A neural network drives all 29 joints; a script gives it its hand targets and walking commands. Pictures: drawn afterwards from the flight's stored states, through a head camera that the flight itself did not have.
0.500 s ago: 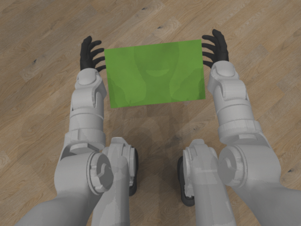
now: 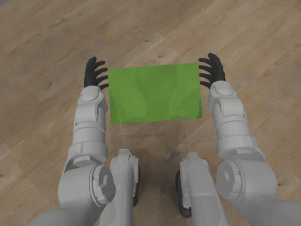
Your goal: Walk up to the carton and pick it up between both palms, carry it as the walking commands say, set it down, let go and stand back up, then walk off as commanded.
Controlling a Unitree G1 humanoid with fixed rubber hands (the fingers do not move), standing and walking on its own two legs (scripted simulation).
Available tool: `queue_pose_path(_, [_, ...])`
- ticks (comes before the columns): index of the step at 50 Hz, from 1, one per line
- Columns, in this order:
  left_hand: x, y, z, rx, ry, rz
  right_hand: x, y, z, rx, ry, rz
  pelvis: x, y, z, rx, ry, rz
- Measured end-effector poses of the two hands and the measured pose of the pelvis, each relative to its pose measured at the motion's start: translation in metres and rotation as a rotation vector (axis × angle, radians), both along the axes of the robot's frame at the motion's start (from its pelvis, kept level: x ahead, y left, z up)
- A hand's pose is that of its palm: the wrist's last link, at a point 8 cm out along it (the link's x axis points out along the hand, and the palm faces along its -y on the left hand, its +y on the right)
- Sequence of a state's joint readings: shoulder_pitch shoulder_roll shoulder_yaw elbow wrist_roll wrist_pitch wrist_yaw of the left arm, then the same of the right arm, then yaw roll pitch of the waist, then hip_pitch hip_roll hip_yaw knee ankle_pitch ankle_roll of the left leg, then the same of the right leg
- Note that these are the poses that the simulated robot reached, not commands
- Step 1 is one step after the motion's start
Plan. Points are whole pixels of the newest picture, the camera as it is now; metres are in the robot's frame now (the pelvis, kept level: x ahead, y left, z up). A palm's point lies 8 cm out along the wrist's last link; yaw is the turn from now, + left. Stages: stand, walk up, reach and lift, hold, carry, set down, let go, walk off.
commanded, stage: reach and lift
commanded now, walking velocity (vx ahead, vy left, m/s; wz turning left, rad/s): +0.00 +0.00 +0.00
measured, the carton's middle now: (154, 96) +0.46 +0.03 -0.15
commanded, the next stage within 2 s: none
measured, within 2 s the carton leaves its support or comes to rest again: neither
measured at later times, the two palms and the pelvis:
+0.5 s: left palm (81, 81) +0.44 +0.19 +0.03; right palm (231, 74) +0.46 -0.13 +0.03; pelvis +0.02 +0.00 +0.07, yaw +1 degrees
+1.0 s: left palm (64, 74) +0.42 +0.19 +0.10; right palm (251, 64) +0.44 -0.13 +0.10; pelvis +0.04 +0.00 +0.13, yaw +1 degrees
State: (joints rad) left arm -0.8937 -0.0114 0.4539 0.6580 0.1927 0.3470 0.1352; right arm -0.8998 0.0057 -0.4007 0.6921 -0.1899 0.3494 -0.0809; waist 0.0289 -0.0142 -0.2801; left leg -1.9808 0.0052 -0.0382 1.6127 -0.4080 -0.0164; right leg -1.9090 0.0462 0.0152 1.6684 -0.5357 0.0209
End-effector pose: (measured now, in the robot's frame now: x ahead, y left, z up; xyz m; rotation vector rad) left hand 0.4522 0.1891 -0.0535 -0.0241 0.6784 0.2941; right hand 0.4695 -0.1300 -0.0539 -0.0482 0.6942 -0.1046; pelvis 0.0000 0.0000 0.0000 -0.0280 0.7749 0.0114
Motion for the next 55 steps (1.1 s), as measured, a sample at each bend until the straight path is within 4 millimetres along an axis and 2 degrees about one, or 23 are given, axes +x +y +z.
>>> queue_pose_path(19, [-0.012,-0.001,0.062,-0.026,-0.002,-0.028,-0.01,-0.004,0.063,0.007,0.001,0.006,0.014,0.002,0.053,0.004,-0.074,0.003])
queue_pose_path(35, [-0.024,-0.002,0.107,-0.008,0.003,0.01,-0.021,-0.001,0.108,-0.004,0.001,-0.006,0.029,0.001,0.095,0.006,-0.125,0.009])
queue_pose_path(55, [-0.04,-0.003,0.173,-0.02,0.0,0.015,-0.036,-0.003,0.174,0.007,0.001,-0.001,0.038,0.001,0.149,0.017,-0.246,0.011])
